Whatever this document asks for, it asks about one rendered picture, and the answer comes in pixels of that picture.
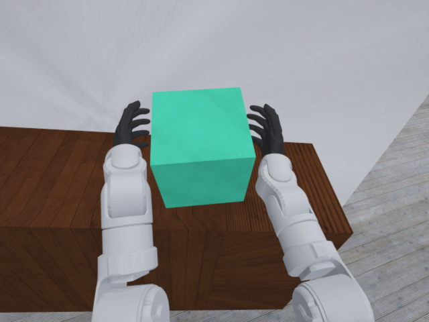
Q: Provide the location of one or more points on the robot left upper arm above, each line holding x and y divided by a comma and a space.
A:
138, 303

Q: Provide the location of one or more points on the right robot forearm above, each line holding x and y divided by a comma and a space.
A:
307, 253

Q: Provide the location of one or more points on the robot right hand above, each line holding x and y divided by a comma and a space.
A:
272, 141

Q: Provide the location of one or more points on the robot left hand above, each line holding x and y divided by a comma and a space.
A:
124, 133

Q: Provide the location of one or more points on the left robot forearm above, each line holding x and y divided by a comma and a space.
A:
128, 249

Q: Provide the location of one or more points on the carton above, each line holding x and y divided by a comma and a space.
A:
201, 147

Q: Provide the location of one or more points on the pedestal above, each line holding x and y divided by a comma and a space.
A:
223, 256

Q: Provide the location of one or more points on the robot right upper arm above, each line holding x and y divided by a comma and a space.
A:
334, 298

